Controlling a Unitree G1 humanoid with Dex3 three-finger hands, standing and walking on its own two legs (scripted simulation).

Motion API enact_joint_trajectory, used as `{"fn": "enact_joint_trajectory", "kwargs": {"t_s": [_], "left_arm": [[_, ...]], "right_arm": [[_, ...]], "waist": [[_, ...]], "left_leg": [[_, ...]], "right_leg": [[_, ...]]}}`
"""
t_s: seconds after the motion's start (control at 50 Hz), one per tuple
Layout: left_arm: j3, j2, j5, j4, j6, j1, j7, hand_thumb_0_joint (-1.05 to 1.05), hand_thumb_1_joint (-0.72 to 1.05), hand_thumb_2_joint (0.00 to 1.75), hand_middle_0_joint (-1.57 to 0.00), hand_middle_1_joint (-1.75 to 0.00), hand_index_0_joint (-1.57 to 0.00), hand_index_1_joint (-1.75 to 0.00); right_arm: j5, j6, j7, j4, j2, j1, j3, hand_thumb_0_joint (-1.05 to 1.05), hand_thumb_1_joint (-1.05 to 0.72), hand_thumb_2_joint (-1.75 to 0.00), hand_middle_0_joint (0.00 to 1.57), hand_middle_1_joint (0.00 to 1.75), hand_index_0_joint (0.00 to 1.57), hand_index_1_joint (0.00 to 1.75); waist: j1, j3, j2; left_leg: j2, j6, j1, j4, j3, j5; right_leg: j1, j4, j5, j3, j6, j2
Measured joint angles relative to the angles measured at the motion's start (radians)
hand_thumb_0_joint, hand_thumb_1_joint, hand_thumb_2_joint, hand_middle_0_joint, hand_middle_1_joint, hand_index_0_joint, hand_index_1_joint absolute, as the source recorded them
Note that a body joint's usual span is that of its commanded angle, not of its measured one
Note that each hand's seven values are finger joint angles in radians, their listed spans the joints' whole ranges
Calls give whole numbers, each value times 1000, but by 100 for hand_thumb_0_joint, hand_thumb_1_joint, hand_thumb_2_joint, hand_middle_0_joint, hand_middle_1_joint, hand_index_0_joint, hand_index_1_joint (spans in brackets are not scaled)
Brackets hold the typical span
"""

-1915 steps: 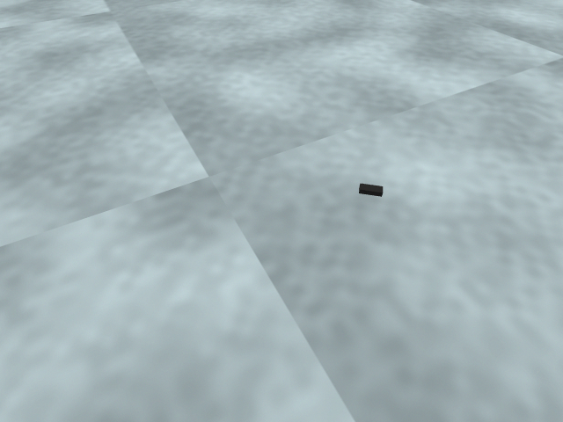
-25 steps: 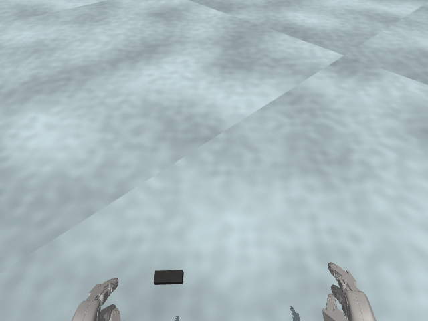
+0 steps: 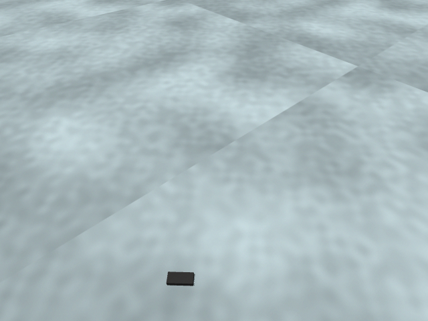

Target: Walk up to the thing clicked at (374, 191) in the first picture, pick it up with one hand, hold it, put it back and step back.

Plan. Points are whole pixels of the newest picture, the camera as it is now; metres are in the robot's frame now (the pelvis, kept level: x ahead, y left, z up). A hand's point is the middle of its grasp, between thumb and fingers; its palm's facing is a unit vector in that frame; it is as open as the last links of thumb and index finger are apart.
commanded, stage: stand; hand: left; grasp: from above
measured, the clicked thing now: (180, 278) +0.46 +0.19 -0.76
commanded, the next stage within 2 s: step back in 2.00 s
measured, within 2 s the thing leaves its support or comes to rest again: neither
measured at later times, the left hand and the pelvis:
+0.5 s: hand out of the picture +0.03 +0.23 -0.16, palm faces +0.03 -0.94 -0.33, open 7.4 cm; pelvis -0.01 -0.01 +0.01, yaw +0 degrees
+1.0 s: hand out of the picture +0.07 +0.21 -0.15, palm faces +0.02 -0.95 -0.33, open 7.4 cm; pelvis +0.01 -0.02 +0.01, yaw +0 degrees
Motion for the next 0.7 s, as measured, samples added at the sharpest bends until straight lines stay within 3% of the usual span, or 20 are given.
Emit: {"fn": "enact_joint_trajectory", "kwargs": {"t_s": [0.22, 0.7], "left_arm": [[-6, 4, -1, 99, -8, -32, 0, 1, 90, 90, -20, -30, -20, -30], [-13, 21, -7, 147, -21, -76, -12, 0, 90, 90, -21, -30, -20, -30]], "right_arm": [[9, 9, 0, 71, -2, -22, 0, 1, -90, -90, 21, 30, 20, 30], [19, 2, 7, 112, -38, -46, 19, 1, -90, -90, 21, 30, 20, 30]], "waist": [[-3, 2, 4], [-16, 3, 14]], "left_leg": [[-5, 1, 60, -94, -4, 54], [15, -20, 65, -131, -18, 69]], "right_leg": [[54, -80, 47, -2, 2, -6], [61, -118, 60, -15, -18, 14]]}}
